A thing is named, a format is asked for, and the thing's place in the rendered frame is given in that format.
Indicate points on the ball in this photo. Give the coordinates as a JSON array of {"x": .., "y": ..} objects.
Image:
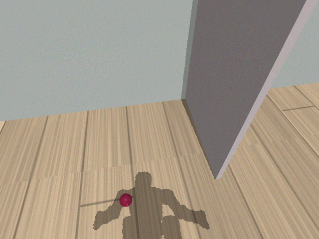
[{"x": 125, "y": 200}]

